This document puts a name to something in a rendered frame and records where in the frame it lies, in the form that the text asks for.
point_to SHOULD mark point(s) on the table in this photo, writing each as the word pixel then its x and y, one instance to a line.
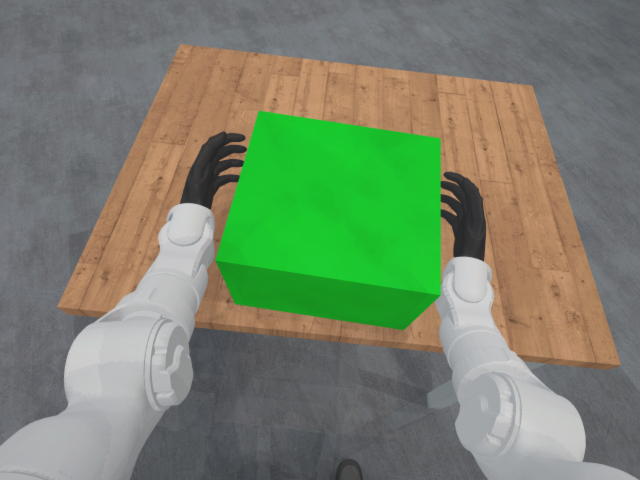
pixel 546 304

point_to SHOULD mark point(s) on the robot right upper arm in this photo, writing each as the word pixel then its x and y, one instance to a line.
pixel 518 431

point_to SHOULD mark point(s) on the robot left upper arm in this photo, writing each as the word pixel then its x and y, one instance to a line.
pixel 121 377

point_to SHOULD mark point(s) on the left robot forearm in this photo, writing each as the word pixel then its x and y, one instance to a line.
pixel 174 285

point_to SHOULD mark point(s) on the right robot foot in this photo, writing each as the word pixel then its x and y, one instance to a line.
pixel 349 470

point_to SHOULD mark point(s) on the right robot hand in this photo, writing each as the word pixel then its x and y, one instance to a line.
pixel 469 226

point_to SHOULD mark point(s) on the right robot forearm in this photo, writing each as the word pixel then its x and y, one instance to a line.
pixel 472 343

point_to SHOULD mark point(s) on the left robot hand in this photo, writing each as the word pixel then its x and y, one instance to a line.
pixel 203 181

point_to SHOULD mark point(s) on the carton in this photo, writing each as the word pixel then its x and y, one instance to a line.
pixel 335 221

